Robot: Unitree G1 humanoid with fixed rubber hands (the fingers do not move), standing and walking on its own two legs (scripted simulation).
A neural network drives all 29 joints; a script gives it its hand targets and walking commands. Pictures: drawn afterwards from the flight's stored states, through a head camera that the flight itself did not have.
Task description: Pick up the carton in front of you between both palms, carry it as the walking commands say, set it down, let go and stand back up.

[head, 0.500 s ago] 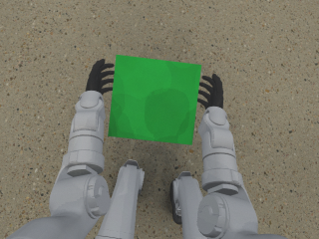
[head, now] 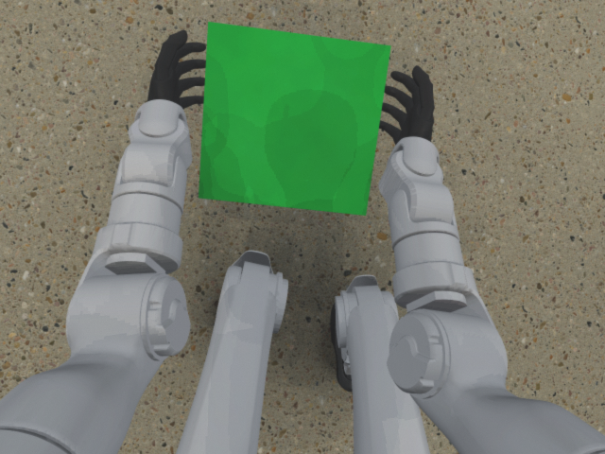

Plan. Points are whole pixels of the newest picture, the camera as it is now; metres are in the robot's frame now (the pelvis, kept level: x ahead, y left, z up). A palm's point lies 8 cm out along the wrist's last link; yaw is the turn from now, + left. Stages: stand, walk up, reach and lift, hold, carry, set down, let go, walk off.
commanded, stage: set down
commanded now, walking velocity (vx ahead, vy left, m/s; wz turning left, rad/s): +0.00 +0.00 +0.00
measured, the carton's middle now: (290, 130) +0.49 +0.10 -0.23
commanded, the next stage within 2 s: none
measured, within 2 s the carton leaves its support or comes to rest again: rests again in 1.02 s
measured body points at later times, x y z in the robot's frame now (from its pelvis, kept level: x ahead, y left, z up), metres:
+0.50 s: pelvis -0.01 +0.00 -0.09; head +0.33 +0.07 +0.19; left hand +0.50 +0.26 -0.25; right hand +0.53 -0.04 -0.24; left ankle +0.12 +0.12 -0.46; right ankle +0.09 -0.14 -0.46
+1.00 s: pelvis -0.01 -0.01 -0.10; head +0.34 +0.04 +0.17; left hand +0.51 +0.26 -0.26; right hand +0.54 -0.04 -0.25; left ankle +0.12 +0.12 -0.46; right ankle +0.09 -0.14 -0.46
